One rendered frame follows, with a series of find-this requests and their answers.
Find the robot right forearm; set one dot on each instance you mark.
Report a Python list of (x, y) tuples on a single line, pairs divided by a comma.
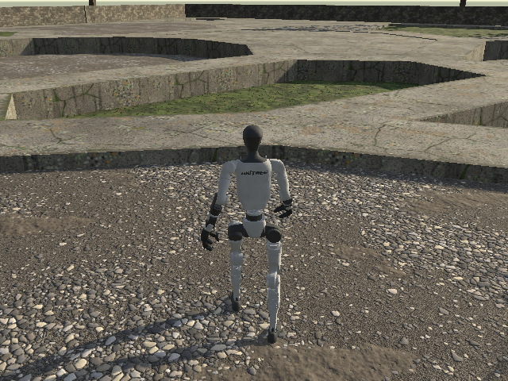
[(288, 203)]

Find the robot right upper arm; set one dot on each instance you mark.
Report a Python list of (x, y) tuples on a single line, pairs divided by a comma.
[(281, 177)]

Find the left robot hand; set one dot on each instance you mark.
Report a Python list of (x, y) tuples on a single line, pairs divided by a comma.
[(205, 238)]

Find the right robot hand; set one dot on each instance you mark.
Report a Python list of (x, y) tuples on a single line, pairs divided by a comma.
[(280, 208)]

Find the robot left upper arm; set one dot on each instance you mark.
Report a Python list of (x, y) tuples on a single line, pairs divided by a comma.
[(224, 181)]

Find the robot right thigh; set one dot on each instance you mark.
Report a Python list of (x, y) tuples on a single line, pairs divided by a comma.
[(273, 235)]

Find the robot left forearm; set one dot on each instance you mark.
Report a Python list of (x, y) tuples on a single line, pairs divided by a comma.
[(213, 215)]

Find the robot left shin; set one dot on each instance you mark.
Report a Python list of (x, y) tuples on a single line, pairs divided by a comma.
[(235, 278)]

